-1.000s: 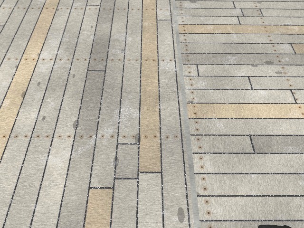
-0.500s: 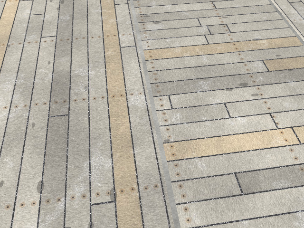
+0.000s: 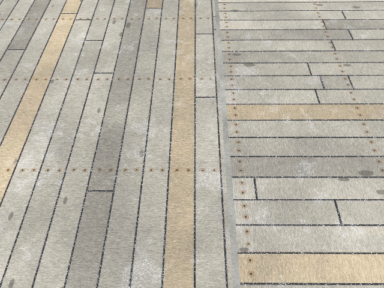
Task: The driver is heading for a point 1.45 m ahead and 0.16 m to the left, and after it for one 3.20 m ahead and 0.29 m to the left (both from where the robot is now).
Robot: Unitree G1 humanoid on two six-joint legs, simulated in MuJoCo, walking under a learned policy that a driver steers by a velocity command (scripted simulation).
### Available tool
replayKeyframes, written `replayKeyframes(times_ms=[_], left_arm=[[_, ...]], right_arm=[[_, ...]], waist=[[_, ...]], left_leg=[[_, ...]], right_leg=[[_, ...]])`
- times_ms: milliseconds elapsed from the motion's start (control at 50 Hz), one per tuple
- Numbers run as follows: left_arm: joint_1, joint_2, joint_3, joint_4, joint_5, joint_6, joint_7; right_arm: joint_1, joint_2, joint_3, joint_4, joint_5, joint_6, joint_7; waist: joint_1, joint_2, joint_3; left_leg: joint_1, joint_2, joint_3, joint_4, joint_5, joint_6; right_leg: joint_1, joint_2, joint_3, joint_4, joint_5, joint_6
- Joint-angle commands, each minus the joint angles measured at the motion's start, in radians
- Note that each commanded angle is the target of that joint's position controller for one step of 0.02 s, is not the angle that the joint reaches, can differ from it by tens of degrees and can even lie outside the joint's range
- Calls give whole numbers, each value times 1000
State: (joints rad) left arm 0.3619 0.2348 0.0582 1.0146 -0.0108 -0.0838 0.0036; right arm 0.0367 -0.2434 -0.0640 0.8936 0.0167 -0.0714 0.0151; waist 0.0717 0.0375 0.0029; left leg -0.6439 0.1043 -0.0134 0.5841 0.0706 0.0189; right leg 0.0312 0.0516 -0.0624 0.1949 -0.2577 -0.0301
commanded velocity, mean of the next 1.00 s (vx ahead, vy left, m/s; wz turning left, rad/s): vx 0.50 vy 0.00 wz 0.00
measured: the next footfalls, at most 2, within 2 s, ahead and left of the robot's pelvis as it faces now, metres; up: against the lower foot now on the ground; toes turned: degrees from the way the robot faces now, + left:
left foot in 0.12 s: +0.25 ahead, +0.14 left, +0.00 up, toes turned +3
right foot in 0.66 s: +0.56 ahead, -0.10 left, +0.00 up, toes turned -3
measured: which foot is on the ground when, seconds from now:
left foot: up 0.00-0.10, down 0.12-0.68, up 0.70-1.00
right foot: down 0.00-0.12, up 0.14-0.64, down 0.66-1.00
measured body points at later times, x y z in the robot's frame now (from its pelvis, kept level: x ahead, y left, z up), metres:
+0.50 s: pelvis +0.28 +0.05 +0.00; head +0.30 +0.05 +0.45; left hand +0.46 +0.30 -0.11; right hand +0.27 -0.22 -0.14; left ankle +0.21 +0.14 -0.74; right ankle +0.47 -0.13 -0.69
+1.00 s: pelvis +0.57 -0.02 +0.01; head +0.58 -0.03 +0.46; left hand +0.56 +0.25 -0.13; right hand +0.73 -0.28 -0.11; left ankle +0.74 +0.17 -0.67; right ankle +0.52 -0.10 -0.74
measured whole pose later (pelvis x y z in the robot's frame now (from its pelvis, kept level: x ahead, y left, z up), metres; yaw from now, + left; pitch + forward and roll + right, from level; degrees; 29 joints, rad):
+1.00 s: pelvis +0.57 -0.02 +0.01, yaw +0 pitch +1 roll -1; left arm 0.34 0.23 0.06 1.01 0.00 -0.09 0.00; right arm 0.09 -0.27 -0.08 0.91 0.01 -0.07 -0.01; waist 0.06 0.04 0.00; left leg -0.69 0.14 -0.04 0.76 0.01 0.01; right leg -0.06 0.06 -0.06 0.22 -0.18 -0.06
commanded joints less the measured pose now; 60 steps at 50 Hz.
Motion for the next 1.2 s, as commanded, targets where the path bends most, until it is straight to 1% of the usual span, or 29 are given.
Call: replayKeyframes(times_ms=[20,60,100,120,140,160,180,220,240,300,320,440,560,620,640,660,680,700,720,740,760,780,820,840,920,1000,1100,1160,1200], left_arm=[[48,169,38,-9,-7,7,9],[27,184,44,-10,-9,16,12],[-11,168,37,-21,-8,25,12],[-2,135,21,-46,9,25,13],[121,-6,-20,-51,11,1,0],[57,93,1,-42,-14,-25,-7],[-44,150,16,-74,-38,-42,-10],[-131,144,24,-87,-18,-39,4],[-101,127,28,-84,-14,-26,6],[-100,87,29,-80,-8,9,12],[-116,72,25,-94,-6,13,11],[-328,67,20,-154,4,4,-6],[-469,72,7,-212,-10,-6,-35],[-382,120,24,-202,-10,-15,-43],[-253,152,44,-163,-6,-15,-40],[-67,209,69,-108,1,-14,-33],[72,306,93,-81,15,-9,-27],[90,258,74,-75,2,-5,-29],[15,198,53,-85,-4,-9,-28],[-75,164,41,-110,-1,-11,-26],[-144,134,30,-120,12,-13,-29],[-173,109,22,-123,23,-21,-33],[-186,90,17,-113,22,-23,-36],[-175,123,24,-106,21,-26,-30],[-98,152,29,-79,14,-24,-6],[-35,158,27,-57,5,-18,4],[54,165,32,-11,-4,4,7],[38,185,42,-6,-7,19,12],[-3,181,40,-17,-8,28,13]], right_arm=[[-135,-64,-3,-97,5,-22,18],[-85,-95,-13,-92,6,-28,24],[161,-164,-52,-19,0,-29,17],[350,-241,-74,22,-13,-28,8],[413,-310,-86,47,-11,-24,12],[404,-210,-57,41,-3,-24,11],[310,-165,-43,22,-2,-28,6],[175,-106,-22,-5,-21,-32,9],[156,-94,-17,-3,-32,-36,10],[185,-81,-13,19,-24,-40,8],[190,-139,-24,23,-24,-40,0],[291,-129,-19,56,-9,-31,-21],[371,-160,-31,106,1,-9,-27],[337,-181,-41,103,3,6,-32],[314,-174,-38,98,5,11,-32],[312,-142,-24,84,-3,14,-33],[422,-44,6,69,-13,-2,-23],[412,-34,14,78,-7,-27,-17],[323,-127,-12,54,21,-45,-11],[248,-142,-14,31,32,-52,-13],[209,-137,-19,27,19,-49,-20],[219,-128,-26,31,6,-40,-26],[258,-86,-25,43,4,-11,-30],[254,-70,-23,38,5,-3,-31],[119,-83,-28,-6,-12,-2,-31],[-11,-52,-14,-42,-6,-10,-14],[-141,-57,-2,-94,4,-19,13],[-107,-92,-10,-101,7,-28,26],[108,-154,-44,-40,0,-31,21]], waist=[[-3,-99,92],[-43,-120,58],[-168,-115,-92],[-224,-7,-244],[-155,263,-371],[-189,181,-364],[-181,138,-216],[-123,2,-71],[-84,43,-63],[-60,10,-24],[-51,50,-6],[-111,5,46],[-142,22,89],[-75,55,29],[-6,52,-44],[62,15,-170],[42,-193,-327],[45,-291,-399],[42,-229,-272],[19,-168,-163],[-11,-95,-82],[-46,-114,-50],[-84,-116,-38],[-93,-133,-23],[-66,-83,25],[-26,-94,48],[12,-91,93],[-32,-118,64],[-148,-127,-69]], left_leg=[[-39,-15,6,-58,-56,24],[59,-44,28,-80,-131,50],[417,-102,76,-99,-125,98],[737,71,-123,-67,-108,163],[1064,293,-613,-193,-291,335],[1054,278,-697,-273,-418,313],[931,245,-544,-285,-388,262],[644,171,-337,-343,-205,215],[563,158,-291,-368,-150,214],[482,108,-187,-438,-129,203],[468,142,-186,-456,-98,228],[511,71,-40,-477,-14,173],[679,149,-46,-417,-25,165],[729,162,-36,-293,242,134],[703,123,-1,-148,387,112],[567,66,40,85,320,79],[152,-81,85,493,-59,3],[-17,-162,-47,682,-640,-1],[-117,-95,-101,770,-613,24],[-131,-39,-68,747,-523,40],[-92,3,-48,685,-438,44],[-15,35,-58,622,-391,45],[57,54,-56,561,-346,41],[50,57,-50,525,-322,29],[-61,58,-42,301,-119,-10],[-18,15,3,82,44,-13],[-55,-13,11,-46,-11,8],[34,-43,28,-85,-120,46],[352,-108,82,-110,-124,92]], right_leg=[[24,-314,127,-14,313,-152],[57,-325,124,56,474,-133],[-9,-253,63,336,730,-89],[-222,-189,15,651,479,-52],[-625,9,40,1001,-207,13],[-745,-26,178,1130,-322,-4],[-819,-80,165,1152,-248,-23],[-741,-166,127,1043,-89,-28],[-671,-193,137,1003,-51,-27],[-641,-207,121,907,0,-20],[-673,-212,121,851,39,-4],[-695,-171,74,500,339,21],[-707,-142,69,341,290,-7],[-548,-94,31,307,187,-48],[-371,-59,1,289,194,-72],[-86,-109,58,325,217,-113],[332,-370,480,296,84,-264],[394,-453,791,122,-39,-308],[295,-416,685,104,-112,-255],[144,-384,549,84,-69,-220],[-15,-348,449,43,-4,-205],[-122,-316,372,29,135,-188],[-214,-276,303,-38,105,-187],[-241,-288,287,-59,128,-203],[-190,-271,208,-88,238,-195],[-164,-238,126,-95,253,-163],[0,-292,123,-36,291,-159],[69,-324,127,51,478,-135],[28,-267,75,293,772,-97]])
